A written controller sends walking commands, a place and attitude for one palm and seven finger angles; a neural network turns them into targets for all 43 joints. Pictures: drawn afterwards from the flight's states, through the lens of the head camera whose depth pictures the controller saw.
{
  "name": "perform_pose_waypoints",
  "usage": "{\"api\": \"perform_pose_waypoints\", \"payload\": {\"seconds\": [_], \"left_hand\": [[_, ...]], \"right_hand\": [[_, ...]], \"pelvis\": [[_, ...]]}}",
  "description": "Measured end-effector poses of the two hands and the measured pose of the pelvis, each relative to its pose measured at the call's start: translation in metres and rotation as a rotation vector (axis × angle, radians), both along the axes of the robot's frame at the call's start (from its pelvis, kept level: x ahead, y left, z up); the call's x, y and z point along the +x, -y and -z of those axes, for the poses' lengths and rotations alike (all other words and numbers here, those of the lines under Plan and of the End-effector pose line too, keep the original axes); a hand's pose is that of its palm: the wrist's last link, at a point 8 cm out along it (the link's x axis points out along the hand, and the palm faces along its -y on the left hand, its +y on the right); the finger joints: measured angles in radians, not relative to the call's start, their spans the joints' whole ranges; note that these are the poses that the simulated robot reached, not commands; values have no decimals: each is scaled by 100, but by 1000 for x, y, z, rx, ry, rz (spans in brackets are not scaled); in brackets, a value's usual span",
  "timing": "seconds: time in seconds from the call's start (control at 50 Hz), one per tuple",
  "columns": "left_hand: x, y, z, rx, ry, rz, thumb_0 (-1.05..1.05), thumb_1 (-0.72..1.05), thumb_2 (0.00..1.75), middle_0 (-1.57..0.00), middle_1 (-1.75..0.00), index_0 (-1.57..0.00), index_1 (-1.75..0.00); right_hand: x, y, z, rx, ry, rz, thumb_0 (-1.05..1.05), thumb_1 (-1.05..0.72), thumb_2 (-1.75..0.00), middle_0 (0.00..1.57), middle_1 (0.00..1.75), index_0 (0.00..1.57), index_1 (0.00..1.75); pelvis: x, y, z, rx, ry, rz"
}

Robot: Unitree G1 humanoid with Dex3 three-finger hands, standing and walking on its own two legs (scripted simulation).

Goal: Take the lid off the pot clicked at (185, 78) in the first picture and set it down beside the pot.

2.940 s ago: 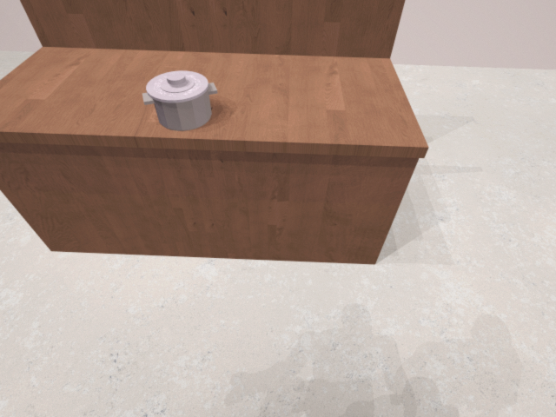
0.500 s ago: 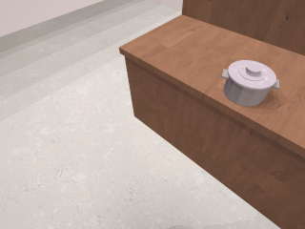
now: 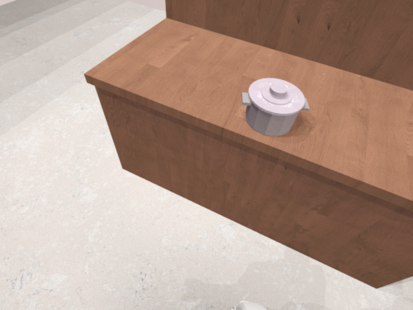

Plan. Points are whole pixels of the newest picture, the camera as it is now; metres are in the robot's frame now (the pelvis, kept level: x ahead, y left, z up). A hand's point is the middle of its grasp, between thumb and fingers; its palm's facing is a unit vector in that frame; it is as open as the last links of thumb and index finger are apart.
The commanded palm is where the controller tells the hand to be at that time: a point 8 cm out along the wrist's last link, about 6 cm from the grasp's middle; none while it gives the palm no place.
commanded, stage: turn to face it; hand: left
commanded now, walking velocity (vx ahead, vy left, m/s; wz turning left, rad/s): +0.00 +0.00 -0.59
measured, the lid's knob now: (278, 89) +0.73 -0.17 +0.01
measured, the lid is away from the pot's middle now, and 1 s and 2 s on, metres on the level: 0.00 0.00 0.00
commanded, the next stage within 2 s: take the last steps up to it in 0.50 s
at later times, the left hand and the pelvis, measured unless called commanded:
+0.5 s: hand (136, 301) +0.16 +0.16 -0.18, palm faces -0.23 -0.96 -0.18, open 7.4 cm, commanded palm none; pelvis +0.02 +0.00 -0.02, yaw -15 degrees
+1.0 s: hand out of the picture +0.12 +0.12 -0.17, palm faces -0.29 -0.94 -0.17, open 7.4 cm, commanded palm none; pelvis +0.08 -0.05 +0.00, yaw -20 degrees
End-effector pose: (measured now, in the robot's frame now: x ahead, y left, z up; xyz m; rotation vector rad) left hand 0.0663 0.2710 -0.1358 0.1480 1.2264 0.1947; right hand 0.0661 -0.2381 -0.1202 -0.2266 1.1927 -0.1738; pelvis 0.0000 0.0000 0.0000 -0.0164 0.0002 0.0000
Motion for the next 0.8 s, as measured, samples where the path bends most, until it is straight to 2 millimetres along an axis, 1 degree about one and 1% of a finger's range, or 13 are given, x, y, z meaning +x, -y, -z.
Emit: {"api": "perform_pose_waypoints", "payload": {"seconds": [0.04, 0.1, 0.14, 0.18, 0.22, 0.3, 0.38, 0.44, 0.5, 0.56, 0.68, 0.74, 0.8], "left_hand": [[16, 4, -2, 4, 5, 39, 0, 91, 90, -19, -30, -20, -30], [42, 16, -4, 11, 19, 110, 0, 91, 90, -19, -30, -19, -30], [60, 29, -5, 18, 39, 158, 0, 91, 90, -19, -30, -19, -30], [77, 41, -2, 32, 77, 205, 0, 91, 90, -19, -30, -20, -30], [87, 53, -2, 37, 103, 227, 0, 91, 90, -20, -30, -20, -30], [91, 67, -5, 29, 98, 252, 0, 91, 90, -20, -30, -20, -30], [91, 71, -1, 6, 57, 288, 0, 90, 90, -20, -30, -20, -30], [94, 68, 7, -16, 36, 306, 0, 90, 90, -20, -30, -20, -30], [100, 60, 20, -37, 24, 312, 0, 90, 90, -20, -30, -20, -30], [103, 55, 20, -39, 4, 325, 0, 91, 90, -20, -30, -20, -30], [103, 56, 8, -29, -32, 347, 0, 91, 90, -20, -30, -20, -30], [102, 64, 4, -21, -55, 374, 0, 91, 90, -20, -30, -20, -30], [103, 79, 3, -15, -57, 396, 0, 91, 90, -20, -30, -20, -30]], "right_hand": [[-7, 2, 3, 11, -6, 33, 1, -90, -90, 21, 30, 20, 30], [-22, 10, 10, 27, -21, 91, 1, -90, -90, 21, 30, 20, 30], [-33, 19, 18, 38, -37, 131, 1, -90, -90, 21, 30, 20, 30], [-45, 30, 29, 45, -55, 168, 1, -90, -90, 21, 30, 20, 30], [-56, 40, 36, 36, -90, 197, 1, -90, -90, 21, 30, 20, 30], [-62, 50, 30, 11, -109, 239, 1, -91, -90, 20, 30, 20, 30], [-59, 49, 19, -4, -70, 273, 1, -91, -90, 20, 30, 19, 30], [-57, 41, 13, -19, -38, 292, 1, -91, -90, 20, 30, 19, 30], [-60, 28, 13, -36, -20, 307, 1, -91, -90, 20, 30, 19, 30], [-68, 12, 8, -23, -37, 317, 1, -91, -90, 20, 30, 20, 30], [-84, -10, 9, 40, -92, 355, 1, -90, -90, 21, 30, 20, 30], [-93, -11, 14, 69, -106, 390, 1, -91, -90, 21, 30, 20, 30], [-106, -5, 23, 98, -130, 425, 1, -91, -90, 21, 30, 20, 30]], "pelvis": [[2, 1, 0, -2, 0, 29], [5, 6, 3, -1, 0, 71], [7, 12, 7, 2, -1, 99], [9, 21, 16, 16, -6, 116], [8, 23, 19, -1, -6, 128], [9, 23, 13, -3, -2, 163], [13, 18, 9, 6, -4, 203], [18, 11, 11, 2, -3, 231], [23, 2, 16, -7, -2, 255], [24, -1, 12, -3, -1, 278], [29, 2, 1, 0, -10, 313], [33, 8, 0, 5, -17, 330], [38, 19, 4, 15, -18, 341]]}}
